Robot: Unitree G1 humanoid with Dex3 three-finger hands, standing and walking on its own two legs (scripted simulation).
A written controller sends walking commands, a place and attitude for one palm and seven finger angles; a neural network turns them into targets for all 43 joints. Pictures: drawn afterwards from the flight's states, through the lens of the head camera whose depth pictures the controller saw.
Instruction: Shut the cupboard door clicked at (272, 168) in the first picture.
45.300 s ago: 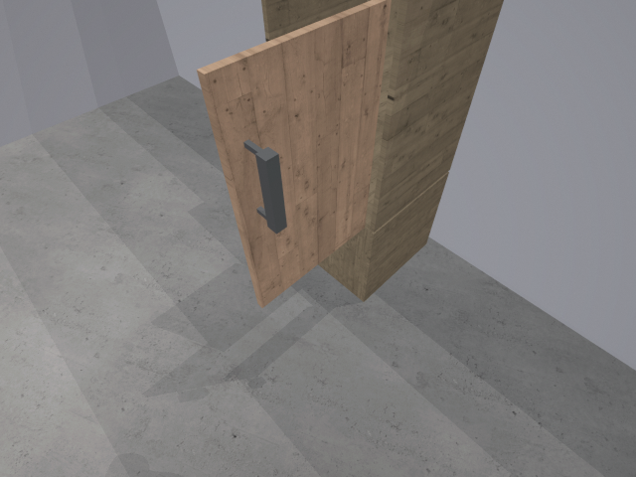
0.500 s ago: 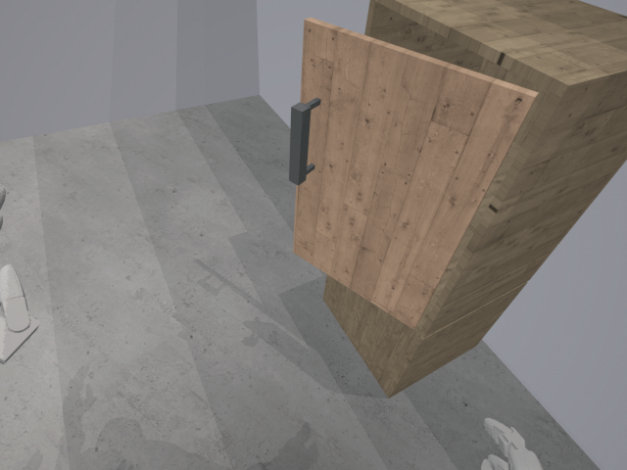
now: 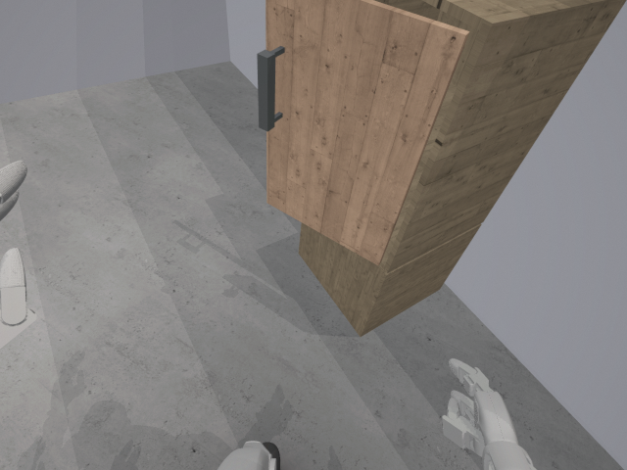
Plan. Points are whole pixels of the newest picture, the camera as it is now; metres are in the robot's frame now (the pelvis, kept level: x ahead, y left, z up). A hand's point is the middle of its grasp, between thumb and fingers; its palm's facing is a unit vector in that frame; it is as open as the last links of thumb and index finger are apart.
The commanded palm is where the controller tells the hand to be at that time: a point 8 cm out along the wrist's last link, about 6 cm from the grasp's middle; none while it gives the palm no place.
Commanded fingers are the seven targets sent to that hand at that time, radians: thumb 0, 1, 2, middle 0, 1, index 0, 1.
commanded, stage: stop stepping back and stand still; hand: left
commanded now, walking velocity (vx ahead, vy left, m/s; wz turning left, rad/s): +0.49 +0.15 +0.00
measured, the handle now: (273, 89) +0.82 +0.13 +0.05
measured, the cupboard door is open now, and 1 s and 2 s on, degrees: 24 24 24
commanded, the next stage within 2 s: let the arm hang, fingers relaxed in 1.00 s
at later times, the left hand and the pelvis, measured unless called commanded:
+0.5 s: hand out of the picture +0.12 +0.31 +0.18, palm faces +0.52 -0.76 -0.39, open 7.4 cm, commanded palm +0.06 +0.33 +0.19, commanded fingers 0.00 0.90 0.90 -0.20 -0.30 -0.20 -0.30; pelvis -0.07 +0.03 +0.00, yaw +2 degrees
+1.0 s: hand out of the picture +0.14 +0.31 +0.16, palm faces +0.40 -0.80 -0.44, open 7.4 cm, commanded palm +0.08 +0.34 +0.19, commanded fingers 0.00 0.90 0.90 -0.20 -0.30 -0.20 -0.30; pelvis -0.06 +0.04 +0.01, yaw +1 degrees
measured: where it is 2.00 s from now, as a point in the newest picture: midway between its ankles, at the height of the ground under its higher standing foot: outside the picture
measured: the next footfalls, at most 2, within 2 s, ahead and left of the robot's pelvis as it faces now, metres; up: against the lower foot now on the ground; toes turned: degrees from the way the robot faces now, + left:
left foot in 0.24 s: -0.03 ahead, +0.16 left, +0.00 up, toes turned +5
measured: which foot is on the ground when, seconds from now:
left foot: up 0.00-0.22, down 0.24-1.00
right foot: down 0.00-1.00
